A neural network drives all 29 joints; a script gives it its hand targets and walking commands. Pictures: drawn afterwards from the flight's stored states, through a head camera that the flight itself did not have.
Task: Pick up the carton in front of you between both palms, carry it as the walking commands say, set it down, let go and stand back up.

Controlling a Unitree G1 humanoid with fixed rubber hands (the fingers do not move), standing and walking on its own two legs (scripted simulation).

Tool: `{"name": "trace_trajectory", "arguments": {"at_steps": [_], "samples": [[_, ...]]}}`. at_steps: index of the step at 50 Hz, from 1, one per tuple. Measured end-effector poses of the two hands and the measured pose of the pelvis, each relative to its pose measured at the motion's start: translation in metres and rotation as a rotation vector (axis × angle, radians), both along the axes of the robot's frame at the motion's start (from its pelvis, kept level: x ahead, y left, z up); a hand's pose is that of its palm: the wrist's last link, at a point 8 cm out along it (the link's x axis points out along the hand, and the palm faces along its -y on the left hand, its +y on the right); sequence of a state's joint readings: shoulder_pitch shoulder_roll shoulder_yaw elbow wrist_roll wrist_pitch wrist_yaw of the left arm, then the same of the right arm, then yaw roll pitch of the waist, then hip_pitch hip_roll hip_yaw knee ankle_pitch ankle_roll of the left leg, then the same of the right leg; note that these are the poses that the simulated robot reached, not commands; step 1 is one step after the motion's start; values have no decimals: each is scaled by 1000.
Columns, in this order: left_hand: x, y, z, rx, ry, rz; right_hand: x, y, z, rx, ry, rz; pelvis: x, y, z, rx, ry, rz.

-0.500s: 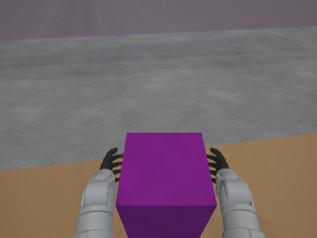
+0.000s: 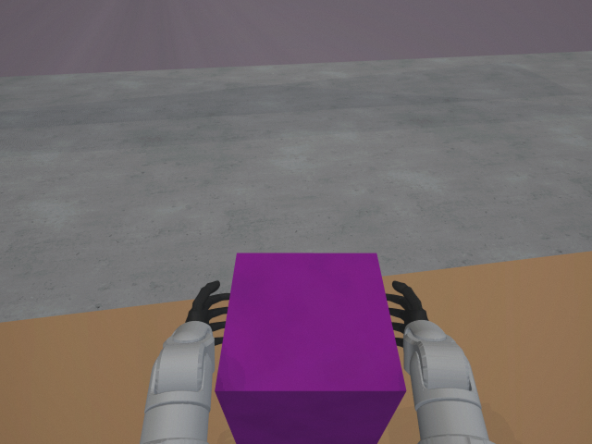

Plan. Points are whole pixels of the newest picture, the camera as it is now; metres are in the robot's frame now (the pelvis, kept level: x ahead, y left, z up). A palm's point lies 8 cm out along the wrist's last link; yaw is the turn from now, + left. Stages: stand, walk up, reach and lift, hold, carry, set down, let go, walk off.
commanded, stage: hold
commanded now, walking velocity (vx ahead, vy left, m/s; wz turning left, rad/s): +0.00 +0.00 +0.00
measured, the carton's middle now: (306, 355) +0.29 +0.00 -0.03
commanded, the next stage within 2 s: carry in 0.30 s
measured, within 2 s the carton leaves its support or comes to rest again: neither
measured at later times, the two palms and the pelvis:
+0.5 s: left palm (199, 316) +0.30 +0.15 +0.06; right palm (411, 315) +0.30 -0.15 +0.06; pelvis +0.02 +0.00 -0.01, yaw +1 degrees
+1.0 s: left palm (198, 217) +0.51 +0.19 +0.07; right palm (361, 213) +0.52 -0.11 +0.07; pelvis +0.25 +0.04 -0.02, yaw -2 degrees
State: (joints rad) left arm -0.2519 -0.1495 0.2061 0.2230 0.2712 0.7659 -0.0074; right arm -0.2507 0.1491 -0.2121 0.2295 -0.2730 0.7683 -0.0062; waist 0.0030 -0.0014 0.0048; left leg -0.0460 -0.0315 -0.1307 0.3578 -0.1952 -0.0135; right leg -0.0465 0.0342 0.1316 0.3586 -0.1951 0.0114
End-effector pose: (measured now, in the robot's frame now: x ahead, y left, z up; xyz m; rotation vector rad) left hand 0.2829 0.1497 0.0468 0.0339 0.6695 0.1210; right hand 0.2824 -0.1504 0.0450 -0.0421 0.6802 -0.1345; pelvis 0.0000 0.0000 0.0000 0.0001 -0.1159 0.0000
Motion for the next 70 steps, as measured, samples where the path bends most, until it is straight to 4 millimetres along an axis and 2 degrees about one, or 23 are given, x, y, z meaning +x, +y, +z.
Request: {"name": "trace_trajectory", "arguments": {"at_steps": [14,22,25,29,32,36,40,45,49,54,59,64,70], "samples": [[-2,0,0,-1,0,1,-2,0,0,2,0,-2,-3,0,0,0,-1,-1],[10,0,5,-13,-37,8,9,0,5,13,-37,-17,7,1,-7,-5,111,4],[20,2,10,-27,-59,18,20,2,12,21,-60,-20,19,4,-12,-7,138,10],[39,12,15,-43,-47,34,42,12,20,31,-48,-21,45,12,-16,7,168,3],[60,16,19,-40,-19,25,59,16,21,49,-21,-42,67,14,-16,4,191,-31],[92,8,22,-70,10,29,83,8,19,57,7,-70,100,11,-16,-29,203,-13],[120,7,21,-71,36,45,118,7,23,67,33,-69,137,9,-12,-14,222,28],[163,27,22,-81,49,92,176,27,28,67,50,-30,188,19,-9,19,220,19],[216,42,21,-94,9,93,226,43,26,64,9,-32,235,35,-23,30,192,-23],[283,38,28,-91,70,40,272,39,28,71,66,-95,290,47,-8,1,206,-46],[350,27,35,-88,60,-11,327,28,39,64,53,-140,349,46,1,-29,210,-36],[417,19,32,-87,23,-1,400,20,38,64,17,-125,420,34,-7,-29,199,-27],[510,10,17,-67,-11,68,513,10,15,84,-11,-51,511,9,-36,-26,158,6]]}}
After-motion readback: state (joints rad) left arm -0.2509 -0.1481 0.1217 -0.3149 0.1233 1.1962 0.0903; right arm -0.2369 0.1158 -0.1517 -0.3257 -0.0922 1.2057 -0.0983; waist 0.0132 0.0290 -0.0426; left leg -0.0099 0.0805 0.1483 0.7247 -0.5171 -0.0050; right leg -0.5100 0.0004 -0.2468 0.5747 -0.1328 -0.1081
